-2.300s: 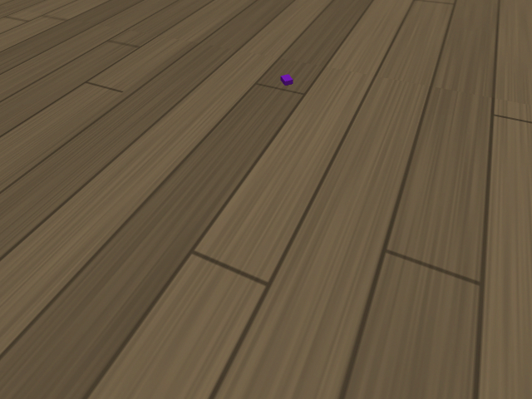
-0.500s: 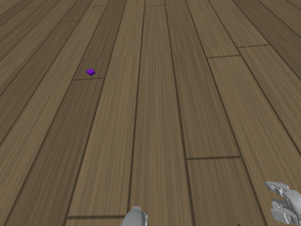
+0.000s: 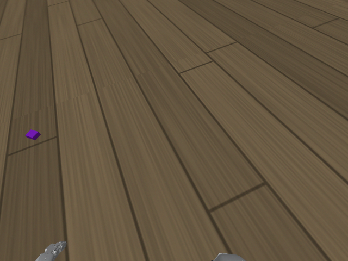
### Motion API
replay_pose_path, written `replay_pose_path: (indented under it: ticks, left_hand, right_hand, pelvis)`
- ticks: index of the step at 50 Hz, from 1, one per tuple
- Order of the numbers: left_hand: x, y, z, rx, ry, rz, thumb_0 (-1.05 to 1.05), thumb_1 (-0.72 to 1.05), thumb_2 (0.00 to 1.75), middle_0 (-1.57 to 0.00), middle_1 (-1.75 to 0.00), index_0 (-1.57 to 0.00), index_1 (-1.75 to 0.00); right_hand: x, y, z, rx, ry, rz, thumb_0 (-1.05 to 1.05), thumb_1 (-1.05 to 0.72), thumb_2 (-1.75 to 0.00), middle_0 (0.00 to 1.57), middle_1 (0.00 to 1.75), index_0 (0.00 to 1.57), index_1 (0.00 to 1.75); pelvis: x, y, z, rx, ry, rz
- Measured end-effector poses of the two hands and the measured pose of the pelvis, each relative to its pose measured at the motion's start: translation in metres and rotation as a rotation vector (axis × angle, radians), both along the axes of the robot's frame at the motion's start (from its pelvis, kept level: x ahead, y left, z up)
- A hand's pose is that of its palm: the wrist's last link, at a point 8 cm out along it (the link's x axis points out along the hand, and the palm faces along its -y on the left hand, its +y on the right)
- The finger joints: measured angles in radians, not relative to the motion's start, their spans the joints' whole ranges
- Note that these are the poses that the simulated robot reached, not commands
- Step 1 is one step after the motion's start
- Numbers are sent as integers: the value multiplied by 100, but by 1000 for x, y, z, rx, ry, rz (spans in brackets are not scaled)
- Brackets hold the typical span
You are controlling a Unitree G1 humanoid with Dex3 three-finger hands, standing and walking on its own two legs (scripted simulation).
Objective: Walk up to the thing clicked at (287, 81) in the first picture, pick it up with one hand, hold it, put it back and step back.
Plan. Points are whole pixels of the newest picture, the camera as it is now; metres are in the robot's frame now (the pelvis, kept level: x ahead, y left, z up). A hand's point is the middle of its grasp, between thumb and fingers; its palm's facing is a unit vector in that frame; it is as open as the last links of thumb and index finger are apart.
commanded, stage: walk up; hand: left
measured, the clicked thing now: (32, 134) +1.31 +1.10 -0.74
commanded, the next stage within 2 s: none
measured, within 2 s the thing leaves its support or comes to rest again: neither
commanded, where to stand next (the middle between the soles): +0.85 +1.09 m, yaw -30 degrees
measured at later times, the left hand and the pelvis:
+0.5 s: hand out of the picture +0.27 +0.51 -0.14, palm faces -0.17 -0.81 -0.56, open 7.4 cm; pelvis +0.20 +0.19 -0.01, yaw -8 degrees
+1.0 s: hand out of the picture +0.49 +0.62 -0.10, palm faces -0.20 -0.76 -0.62, open 7.4 cm; pelvis +0.37 +0.31 -0.01, yaw -13 degrees
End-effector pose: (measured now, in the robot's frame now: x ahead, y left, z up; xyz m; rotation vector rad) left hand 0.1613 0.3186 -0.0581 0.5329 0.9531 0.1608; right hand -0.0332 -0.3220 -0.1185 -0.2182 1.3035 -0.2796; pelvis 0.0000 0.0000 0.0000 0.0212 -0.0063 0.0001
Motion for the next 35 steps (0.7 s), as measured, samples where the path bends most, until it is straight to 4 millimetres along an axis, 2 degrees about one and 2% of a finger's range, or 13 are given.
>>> replay_pose_path:
  ticks: [2, 4, 10, 15, 20, 22, 25, 30, 35]
  left_hand:
    - [19, 4, -2, 4, -40, 4, 0, 90, 90, -20, -30, -20, -30]
    - [27, 12, -1, 4, -56, 30, 0, 90, 90, -20, -30, -20, -30]
    - [26, 53, 3, 28, 31, 62, 0, 89, 90, -21, -30, -21, -30]
    - [32, 109, -3, 54, 117, 78, 0, 89, 90, -21, -30, -21, -30]
    - [58, 186, -26, 92, 205, 92, 0, 89, 90, -21, -30, -21, -30]
    - [76, 213, -35, 116, 244, 97, 0, 89, 90, -21, -30, -21, -30]
    - [111, 230, -37, 116, 264, 84, 1, 90, 90, -20, -30, -20, -30]
    - [178, 233, -28, 77, 248, 1, 1, 90, 90, -20, -30, -20, -30]
    - [244, 229, -19, 70, 185, -66, 0, 90, 90, -20, -30, -20, -30]
  right_hand:
    - [26, 15, -10, 18, -3, 14, 1, -91, -90, 20, 30, 20, 30]
    - [58, 30, -12, 39, -27, 45, 1, -91, -90, 20, 30, 20, 30]
    - [168, 63, 3, 54, -185, 111, 1, -91, -90, 21, 30, 20, 30]
    - [240, 87, 17, 10, -241, 142, 1, -91, -90, 21, 30, 20, 30]
    - [298, 122, 22, -70, -263, 138, 1, -91, -90, 20, 30, 20, 30]
    - [309, 142, 23, -92, -270, 124, 0, -91, -90, 20, 30, 20, 30]
    - [308, 170, 27, -84, -239, 77, 0, -91, -90, 20, 30, 20, 30]
    - [295, 203, 28, -62, -156, -6, 0, -91, -90, 21, 30, 20, 30]
    - [294, 223, 8, -30, -101, -76, 1, -90, -90, 21, 30, 20, 30]
  pelvis:
    - [14, 7, -5, -27, -9, -11]
    - [29, 15, -4, -42, -16, -17]
    - [78, 51, 6, -57, -31, -46]
    - [120, 94, 3, -55, -18, -73]
    - [169, 151, -15, -56, 7, -95]
    - [182, 169, -20, -27, 4, -109]
    - [202, 187, -12, -31, 10, -136]
    - [239, 209, 3, -15, 7, -169]
    - [280, 227, 0, -1, -8, -195]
